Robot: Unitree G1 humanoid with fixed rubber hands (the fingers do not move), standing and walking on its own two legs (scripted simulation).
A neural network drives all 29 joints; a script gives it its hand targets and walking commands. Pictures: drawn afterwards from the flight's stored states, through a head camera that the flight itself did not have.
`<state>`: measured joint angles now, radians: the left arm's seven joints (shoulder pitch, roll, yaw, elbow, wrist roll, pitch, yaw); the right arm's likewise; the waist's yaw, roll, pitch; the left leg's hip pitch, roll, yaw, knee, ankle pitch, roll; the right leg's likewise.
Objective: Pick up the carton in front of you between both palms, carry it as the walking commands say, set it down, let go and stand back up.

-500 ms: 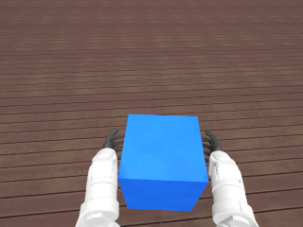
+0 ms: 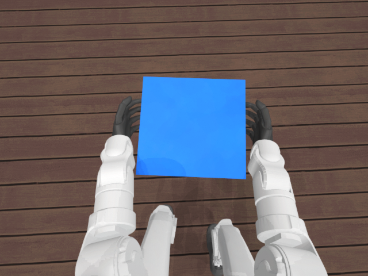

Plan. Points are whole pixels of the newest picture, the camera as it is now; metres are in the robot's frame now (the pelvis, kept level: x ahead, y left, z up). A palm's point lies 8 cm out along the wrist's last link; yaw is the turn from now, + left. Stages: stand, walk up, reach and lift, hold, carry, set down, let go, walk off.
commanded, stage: set down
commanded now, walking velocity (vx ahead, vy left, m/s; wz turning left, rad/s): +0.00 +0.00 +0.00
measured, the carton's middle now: (191, 136) +0.42 +0.05 -0.15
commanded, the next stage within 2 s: none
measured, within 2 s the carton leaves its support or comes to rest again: rests again in 1.72 s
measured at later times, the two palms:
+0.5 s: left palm (132, 138) +0.42 +0.22 -0.23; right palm (236, 135) +0.46 -0.08 -0.22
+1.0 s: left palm (136, 144) +0.44 +0.24 -0.38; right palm (220, 137) +0.50 -0.06 -0.38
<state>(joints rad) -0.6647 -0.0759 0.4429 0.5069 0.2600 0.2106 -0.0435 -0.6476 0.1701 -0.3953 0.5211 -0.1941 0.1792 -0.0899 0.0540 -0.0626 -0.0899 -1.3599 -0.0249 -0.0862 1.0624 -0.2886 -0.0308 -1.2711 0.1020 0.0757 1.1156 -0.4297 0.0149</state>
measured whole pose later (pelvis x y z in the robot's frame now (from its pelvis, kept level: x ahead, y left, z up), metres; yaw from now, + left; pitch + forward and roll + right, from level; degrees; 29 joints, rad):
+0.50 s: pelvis -0.03 +0.01 -0.13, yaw -2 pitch +46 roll -3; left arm -0.92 -0.01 0.47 0.60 0.23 0.28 0.04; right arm -0.98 0.03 -0.42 0.73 -0.18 0.23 -0.08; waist 0.07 -0.07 -0.16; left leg -1.96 -0.07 -0.10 1.57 -0.40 -0.04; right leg -1.85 0.15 0.07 1.62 -0.57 0.05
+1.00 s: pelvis -0.05 +0.00 -0.24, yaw -3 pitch +46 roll -2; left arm -1.19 0.11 0.52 0.72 0.17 0.27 0.04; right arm -1.33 -0.10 -0.29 0.91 -0.10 0.23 -0.15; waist 0.13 -0.08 0.08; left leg -2.28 -0.08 -0.10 1.90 -0.43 -0.08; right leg -2.19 0.20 0.05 1.98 -0.61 0.07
